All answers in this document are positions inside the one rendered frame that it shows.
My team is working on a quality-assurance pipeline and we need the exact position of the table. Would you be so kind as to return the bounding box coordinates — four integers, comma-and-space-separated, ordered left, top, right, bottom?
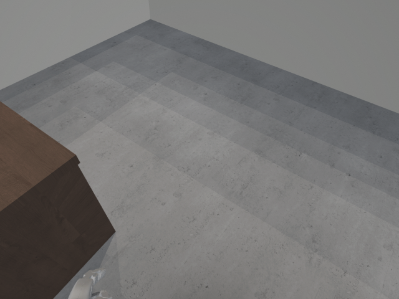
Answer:
0, 102, 116, 299

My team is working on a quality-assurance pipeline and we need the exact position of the left robot hand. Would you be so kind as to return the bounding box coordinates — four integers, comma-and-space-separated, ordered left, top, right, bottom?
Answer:
68, 268, 112, 299

